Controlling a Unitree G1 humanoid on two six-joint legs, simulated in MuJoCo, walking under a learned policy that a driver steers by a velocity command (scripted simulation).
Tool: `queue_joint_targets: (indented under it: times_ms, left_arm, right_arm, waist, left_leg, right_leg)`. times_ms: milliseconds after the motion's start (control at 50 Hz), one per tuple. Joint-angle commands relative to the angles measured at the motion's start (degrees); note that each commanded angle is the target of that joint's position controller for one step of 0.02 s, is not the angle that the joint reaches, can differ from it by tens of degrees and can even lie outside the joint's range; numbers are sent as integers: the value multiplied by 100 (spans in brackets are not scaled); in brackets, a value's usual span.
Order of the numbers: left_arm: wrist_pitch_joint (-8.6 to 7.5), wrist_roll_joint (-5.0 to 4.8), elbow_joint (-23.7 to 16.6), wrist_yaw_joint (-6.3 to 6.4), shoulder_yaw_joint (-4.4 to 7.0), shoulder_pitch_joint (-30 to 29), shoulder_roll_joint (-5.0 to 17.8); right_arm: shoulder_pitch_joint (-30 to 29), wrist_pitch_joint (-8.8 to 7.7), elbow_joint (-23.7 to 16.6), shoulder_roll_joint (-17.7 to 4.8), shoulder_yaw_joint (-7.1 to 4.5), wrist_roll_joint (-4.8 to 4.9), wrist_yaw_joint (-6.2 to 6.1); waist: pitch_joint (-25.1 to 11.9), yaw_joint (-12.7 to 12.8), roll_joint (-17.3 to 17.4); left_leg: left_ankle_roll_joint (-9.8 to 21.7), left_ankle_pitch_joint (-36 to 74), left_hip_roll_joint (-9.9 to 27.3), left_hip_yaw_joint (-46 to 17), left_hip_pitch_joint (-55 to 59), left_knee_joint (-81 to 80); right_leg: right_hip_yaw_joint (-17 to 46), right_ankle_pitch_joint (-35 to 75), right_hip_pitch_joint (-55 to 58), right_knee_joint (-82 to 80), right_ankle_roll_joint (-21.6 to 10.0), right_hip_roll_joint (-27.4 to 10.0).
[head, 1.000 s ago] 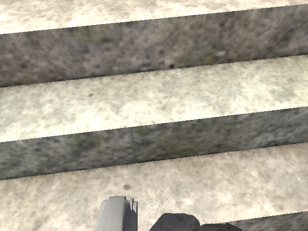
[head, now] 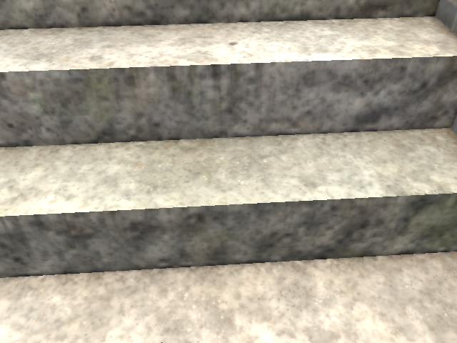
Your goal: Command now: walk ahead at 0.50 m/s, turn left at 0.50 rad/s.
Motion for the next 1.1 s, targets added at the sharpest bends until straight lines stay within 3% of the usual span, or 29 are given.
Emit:
queue_joint_targets:
  times_ms: [20, 60, 140, 160, 200, 240, 280, 300, 320, 340, 380, 420, 500, 580, 620, 660, 700, 720, 740, 760, 780, 800, 820, 840, 880, 920, 960, 1020, 1100]
  left_arm:
    - [-104, 12, -548, -82, -219, -1137, -224]
    - [-141, -93, -613, -48, -195, -941, 2]
    - [-119, -257, -371, 313, 159, 728, 995]
    - [-15, -303, -330, 391, 184, 892, 912]
    - [-60, -558, -363, 416, 113, 619, 888]
    - [13, -498, -350, 457, 150, 548, 1390]
    - [-193, -423, -1117, 322, 276, -181, 1617]
    - [-453, -486, -1497, 7, 248, -452, 1142]
    - [-523, -389, -1611, -205, 301, -1011, 737]
    - [-563, -352, -2059, -369, 269, -1650, 183]
    - [-566, -245, -2855, -315, -70, -2479, -549]
    - [-618, -268, -2853, -294, -351, -1651, -910]
    - [-508, -533, -2694, -62, -572, -1579, -989]
    - [-394, -535, -3114, 121, -778, -2946, -1127]
    - [-420, -430, -3558, 186, -896, -4205, -1156]
    - [-482, -495, -3329, 131, -945, -3856, -1395]
    - [-570, -535, -3105, -12, -752, -3507, -776]
    - [-603, -348, -3246, -5, -674, -3779, -714]
    - [-487, -338, -3060, 40, -467, -3282, -453]
    - [-355, -417, -2744, 8, -357, -1954, -48]
    - [-305, -379, -2397, -96, -211, -995, 249]
    - [-190, -180, -1857, -241, 2, 150, 785]
    - [113, -112, -1363, -87, 98, 515, 902]
    - [227, 88, -892, 99, 41, 802, 153]
    - [7, -195, -606, 36, -307, -263, -902]
    - [-183, -197, -315, -104, -418, -600, -1419]
    - [-127, -134, -441, -210, -347, -1119, -1168]
    - [-213, -202, -518, -138, -343, -993, -750]
    - [-147, -256, -118, 105, -211, 1371, -288]
  right_arm:
    - [752, 159, -48, 887, 450, 24, -98]
    - [-185, 60, -410, 546, 468, -102, -110]
    - [-1642, 147, -950, 533, 633, 72, -113]
    - [-1697, 159, -932, 461, 623, 70, -37]
    - [-2222, 51, -1234, 413, 648, 65, 252]
    - [-863, 85, -957, -39, 432, -181, 371]
    - [1046, 144, -515, -1262, -99, -349, 485]
    - [1804, 363, -136, -1981, -373, -370, 248]
    - [1572, 466, -2, -2040, -462, -406, 55]
    - [1713, 439, 354, -1374, -226, -496, -4]
    - [1391, 235, 886, -268, 37, -374, 172]
    - [1051, 137, 1299, 256, 175, -378, 326]
    - [1227, 56, 1621, 211, 226, -578, 368]
    - [1977, 71, 2002, 69, 291, -280, 348]
    - [2726, 78, 2143, -109, 251, -293, 38]
    - [3062, 210, 2321, -222, 203, -372, -225]
    - [2355, 184, 2119, -246, 208, -175, -312]
    - [2782, 152, 2266, -467, 167, -190, -327]
    - [2863, 46, 2480, -477, 175, -277, -415]
    - [2643, -47, 2388, -1195, 11, -264, -428]
    - [2127, -130, 2148, -1312, -70, -260, -425]
    - [1792, -267, 1823, -1018, -8, -328, -304]
    - [1571, -378, 1772, -184, 98, -339, 57]
    - [651, -432, 1374, 55, 16, -216, 307]
    - [-222, -534, 141, 587, 222, -164, 520]
    - [515, -443, 103, 750, 365, -175, 431]
    - [1107, -298, 218, 722, 434, -74, 351]
    - [11, -206, -306, 521, 575, -169, 216]
    - [-1012, -171, -618, 826, 742, -193, 191]
  waist:
    - [1306, -675, -337]
    - [1173, -368, -256]
    - [536, 472, -969]
    - [667, 531, -773]
    - [328, 316, -646]
    - [-615, -449, -1818]
    - [-1781, -1050, -1357]
    - [-2343, -904, 821]
    - [-2208, -634, 1179]
    - [-1476, -296, 741]
    - [447, 276, -298]
    - [785, 874, -364]
    - [778, 957, 138]
    - [1075, 485, 552]
    - [775, 34, 869]
    - [180, 132, 863]
    - [-257, 542, 721]
    - [-838, 479, 936]
    - [-1377, 786, 1451]
    - [-1326, 1382, 2142]
    - [-1486, 1705, 1756]
    - [-1868, 1994, 195]
    - [-1644, 1689, -2018]
    - [-863, 1798, -1920]
    - [1104, 582, -295]
    - [1386, -184, 601]
    - [1238, -619, 404]
    - [1159, -467, 122]
    - [717, 594, -645]
  left_leg:
    - [-309, 112, 77, 11, -1129, 1128]
    - [-515, 889, 73, 612, -711, -659]
    - [-625, -714, 856, 1657, -772, -1861]
    - [-563, -1107, 1009, 1529, -1164, -2396]
    - [-94, -1914, 563, 2561, 1628, -4604]
    - [175, -3179, -56, 2674, 2508, -4905]
    - [566, -2782, 131, 173, 5301, -7078]
    - [1066, -4231, 1114, -3319, 6927, -9857]
    - [1038, -5504, 1587, -5685, 7353, -11872]
    - [182, -5382, 1843, -5600, 6690, -11940]
    - [-581, -4420, 1461, -3236, 4891, -10803]
    - [-1067, -2749, 824, -1283, 4563, -10356]
    - [-1202, -858, 690, 296, 4309, -10466]
    - [-1227, -1184, 677, 365, 3798, -11223]
    - [-849, -198, 967, -142, 4031, -12309]
    - [-597, 810, 1312, -226, 6163, -12156]
    - [-759, 4556, 1030, 1072, 5903, -12106]
    - [-472, 7375, 1311, 880, 6007, -11908]
    - [-373, 10519, 1361, 1036, 6650, -11252]
    - [106, 11765, 1856, 702, 7785, -10374]
    - [287, 12061, 2030, 512, 7751, -9394]
    - [622, 10590, 1743, 426, 6698, -8128]
    - [251, 2921, 422, 419, 4518, -5711]
    - [-229, -287, -826, -733, 2566, -1800]
    - [109, -710, -639, -1154, 732, 311]
    - [339, -370, -399, -1015, 312, 254]
    - [164, -215, -188, -643, 326, -254]
    - [-326, 751, 4, 424, 1268, -2142]
    - [-600, -302, 721, 1004, -1984, -562]
  right_leg:
    - [514, 866, -1207, -2048, -151, -1138]
    - [-38, 871, -1446, -2237, -135, -860]
    - [477, 825, 881, -3778, -620, -1593]
    - [244, 1382, 1773, -3592, -533, -1500]
    - [-535, 6099, 941, -3449, -527, -1207]
    - [-400, 12032, 2458, -1709, -877, -1633]
    - [196, 11185, 1551, 915, -889, -1432]
    - [625, 6274, -532, 2660, -690, -411]
    - [1787, 1979, -2286, 5593, -294, 791]
    - [2574, 1827, -3393, 7710, -437, 540]
    - [2307, 1957, -4694, 9114, -788, 269]
    - [2303, 2182, -5107, 9208, -911, 167]
    - [1999, 2760, -5912, 9477, -771, 514]
    - [1360, 2593, -6507, 8803, -479, 726]
    - [104, 2263, -6033, 7886, -203, 457]
    - [343, 1946, -6585, 8006, -189, 223]
    - [-171, 1444, -3892, 5368, -613, 483]
    - [-334, 477, -2463, 4808, -675, 832]
    - [-147, -323, -1844, 4939, -668, 1122]
    - [597, -1852, -1793, 3540, -742, 982]
    - [1338, -2084, -882, 2759, -900, 732]
    - [2976, -1183, 651, 1716, -1374, 25]
    - [5457, -194, 1692, -1007, -2258, -952]
    - [8002, -1413, 1315, -2408, -2566, -1450]
    - [5831, -1620, -486, -1621, -1719, -1230]
    - [3516, -195, -925, -1251, -890, -616]
    - [1897, 934, -1187, -1476, -548, -383]
    - [682, 1539, -2554, -1933, -553, 54]
    - [2527, 1626, 1363, -1966, -911, -678]
Keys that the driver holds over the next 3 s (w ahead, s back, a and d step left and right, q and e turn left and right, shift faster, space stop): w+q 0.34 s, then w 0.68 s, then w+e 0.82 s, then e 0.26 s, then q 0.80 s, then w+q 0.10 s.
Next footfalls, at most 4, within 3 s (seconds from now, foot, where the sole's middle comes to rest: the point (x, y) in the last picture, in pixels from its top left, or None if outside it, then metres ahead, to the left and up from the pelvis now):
0.26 left None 0.27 0.12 -0.56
0.78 right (207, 320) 0.50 0.05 -0.36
1.28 left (60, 178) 0.76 0.38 -0.16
1.78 right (158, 49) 0.98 0.15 0.04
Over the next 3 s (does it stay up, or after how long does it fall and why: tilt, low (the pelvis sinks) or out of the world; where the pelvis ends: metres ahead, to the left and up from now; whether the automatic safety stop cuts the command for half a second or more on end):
stays up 1.17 0.07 1.00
